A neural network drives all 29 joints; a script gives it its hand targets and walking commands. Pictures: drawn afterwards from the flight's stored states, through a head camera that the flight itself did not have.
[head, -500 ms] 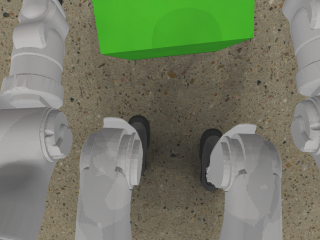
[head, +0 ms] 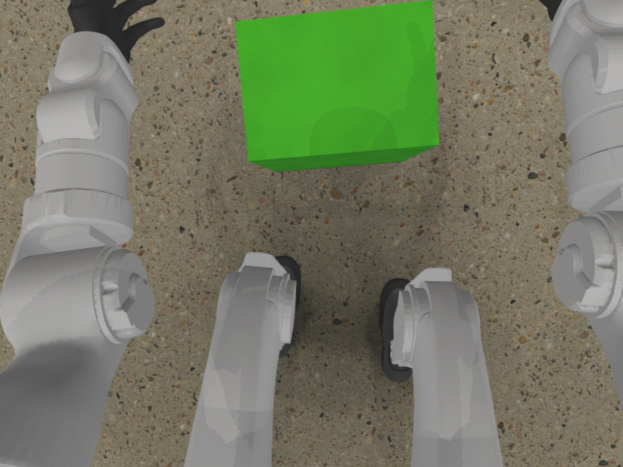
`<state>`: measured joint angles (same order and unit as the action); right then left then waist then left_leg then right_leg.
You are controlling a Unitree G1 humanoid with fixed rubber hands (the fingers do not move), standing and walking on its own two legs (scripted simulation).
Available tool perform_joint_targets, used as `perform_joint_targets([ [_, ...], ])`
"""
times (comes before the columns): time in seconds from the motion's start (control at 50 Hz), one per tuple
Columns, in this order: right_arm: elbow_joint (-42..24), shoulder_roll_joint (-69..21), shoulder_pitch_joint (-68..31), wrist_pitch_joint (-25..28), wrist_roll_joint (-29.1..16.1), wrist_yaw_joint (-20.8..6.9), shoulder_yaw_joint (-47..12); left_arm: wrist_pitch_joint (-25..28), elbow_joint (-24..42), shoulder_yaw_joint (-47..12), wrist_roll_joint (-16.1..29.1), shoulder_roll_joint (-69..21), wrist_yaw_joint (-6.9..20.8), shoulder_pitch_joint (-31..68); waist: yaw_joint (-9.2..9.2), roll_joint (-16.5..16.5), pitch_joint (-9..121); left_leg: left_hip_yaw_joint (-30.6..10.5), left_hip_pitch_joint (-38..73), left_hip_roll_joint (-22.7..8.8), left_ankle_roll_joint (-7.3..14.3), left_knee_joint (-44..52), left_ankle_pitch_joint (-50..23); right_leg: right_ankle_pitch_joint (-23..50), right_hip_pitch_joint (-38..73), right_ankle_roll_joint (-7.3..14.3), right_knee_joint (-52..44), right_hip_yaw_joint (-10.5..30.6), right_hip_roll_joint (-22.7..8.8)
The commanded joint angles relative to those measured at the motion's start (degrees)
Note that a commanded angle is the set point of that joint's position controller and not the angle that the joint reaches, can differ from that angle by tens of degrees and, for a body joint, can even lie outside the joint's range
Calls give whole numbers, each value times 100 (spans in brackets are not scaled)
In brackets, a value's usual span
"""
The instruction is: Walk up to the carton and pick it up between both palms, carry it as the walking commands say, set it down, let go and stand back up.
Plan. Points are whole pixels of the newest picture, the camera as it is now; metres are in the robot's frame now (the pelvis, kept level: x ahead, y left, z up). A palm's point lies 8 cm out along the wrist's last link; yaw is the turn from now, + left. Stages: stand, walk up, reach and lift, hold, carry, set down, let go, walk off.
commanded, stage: set down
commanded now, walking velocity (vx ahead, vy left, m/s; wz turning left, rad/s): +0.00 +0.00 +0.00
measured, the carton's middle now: (336, 106) +0.53 +0.03 -0.35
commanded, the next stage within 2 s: let go in 0.66 s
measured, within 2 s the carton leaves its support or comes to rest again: neither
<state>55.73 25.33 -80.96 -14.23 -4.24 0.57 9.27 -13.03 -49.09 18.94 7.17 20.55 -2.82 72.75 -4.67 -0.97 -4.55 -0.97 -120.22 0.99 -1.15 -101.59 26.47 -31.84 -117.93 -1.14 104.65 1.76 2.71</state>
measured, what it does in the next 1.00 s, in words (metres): rises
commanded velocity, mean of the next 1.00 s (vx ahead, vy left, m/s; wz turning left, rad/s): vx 0.00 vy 0.00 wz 0.00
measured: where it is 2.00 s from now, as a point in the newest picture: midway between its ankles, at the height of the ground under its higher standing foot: (337, 334)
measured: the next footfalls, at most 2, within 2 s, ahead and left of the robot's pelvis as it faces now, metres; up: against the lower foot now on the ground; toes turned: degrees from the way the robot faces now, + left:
none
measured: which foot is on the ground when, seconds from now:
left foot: down 0.00-1.00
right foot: down 0.00-1.00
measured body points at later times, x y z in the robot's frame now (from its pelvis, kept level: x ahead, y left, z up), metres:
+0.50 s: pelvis +0.02 +0.00 +0.14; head +0.34 +0.01 +0.46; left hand +0.54 +0.26 +0.05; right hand +0.60 -0.17 +0.05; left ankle +0.12 +0.12 -0.44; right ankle +0.09 -0.12 -0.44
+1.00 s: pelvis +0.06 +0.01 +0.22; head +0.34 +0.02 +0.58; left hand +0.46 +0.27 +0.11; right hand +0.51 -0.19 +0.10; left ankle +0.12 +0.12 -0.44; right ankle +0.09 -0.12 -0.44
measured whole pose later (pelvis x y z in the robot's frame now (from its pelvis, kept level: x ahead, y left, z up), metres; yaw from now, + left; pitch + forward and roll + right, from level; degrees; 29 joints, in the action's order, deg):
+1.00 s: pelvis +0.06 +0.01 +0.22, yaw +0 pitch +39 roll -1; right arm 35.9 13.3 -41.2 -10.4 5.4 0.7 14.1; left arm -9.1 -33.0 14.6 -1.3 14.6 5.9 35.4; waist -3.8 -0.6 1.5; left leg -1.8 -72.8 1.1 0.0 -47.6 13.3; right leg -17.0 -70.6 -1.4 49.0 3.4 1.8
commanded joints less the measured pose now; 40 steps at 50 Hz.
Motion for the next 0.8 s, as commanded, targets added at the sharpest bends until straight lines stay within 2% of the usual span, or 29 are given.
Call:
perform_joint_targets([
  [0.0,-871,773,-1566,15,38,-49,134,14,850,96,-5,940,37,1279,-204,-305,7052,550,4404,235,-117,1014,-2106,1532,3289,35,-1353,-439,208],
  [0.1,-1011,748,-1352,-29,89,-134,216,-54,970,108,-20,902,102,1066,-195,-347,7138,500,4773,256,-107,1578,-2318,1801,3708,24,-1888,-439,214],
  [0.24,-850,650,-1060,79,224,-259,396,10,869,170,-115,736,198,842,-163,-344,6884,436,5239,254,-109,2425,-2489,2104,4208,4,-2710,-385,189],
  [0.5,-843,462,-540,279,587,-440,730,156,967,352,-515,357,290,450,-182,-290,6522,385,6541,247,-119,4035,-2898,2533,5460,-24,-4366,-290,149],
  [0.62,-501,207,-304,418,847,-535,948,301,678,508,-809,37,377,215,-167,-331,5573,313,6573,194,-117,4567,-2882,2558,5438,-45,-4899,-240,99],
  [0.72,-622,41,60,459,1079,-473,1108,370,792,650,-1107,49,452,-204,-167,-332,5933,323,7069,186,-149,4706,-3391,3073,5950,-76,-5028,-218,120],
  [0.78,-1068,-121,769,441,1190,-291,1098,409,1138,549,-1227,145,561,-889,-153,-286,6573,324,7559,205,-148,4727,-3939,3671,6554,-107,-5045,-173,137],
])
